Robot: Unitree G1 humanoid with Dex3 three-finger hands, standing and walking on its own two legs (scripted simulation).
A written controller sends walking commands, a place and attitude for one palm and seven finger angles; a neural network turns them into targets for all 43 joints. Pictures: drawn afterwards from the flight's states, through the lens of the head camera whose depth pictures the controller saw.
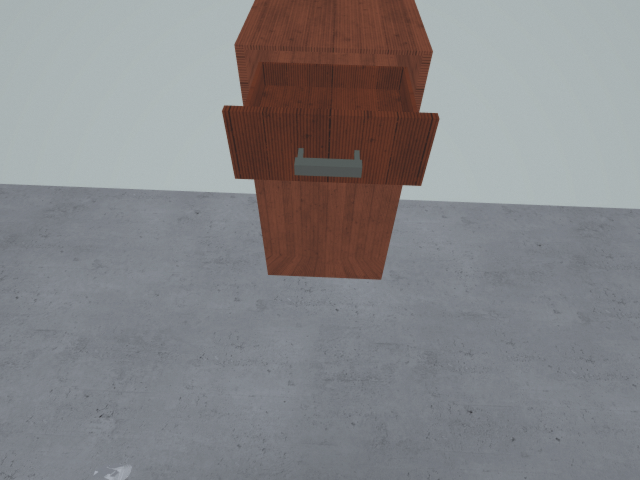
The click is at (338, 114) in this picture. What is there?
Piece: drawer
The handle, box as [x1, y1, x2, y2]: [294, 148, 361, 177]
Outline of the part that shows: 298,149 298,155 295,157 294,163 295,174 360,177 361,160 359,159 359,150 354,150 353,159 303,158 303,148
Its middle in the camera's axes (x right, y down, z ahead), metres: +0.01 -0.15 +0.75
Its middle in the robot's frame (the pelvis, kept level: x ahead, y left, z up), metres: +0.67 +0.02 +0.02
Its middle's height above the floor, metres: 0.79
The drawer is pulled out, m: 0.26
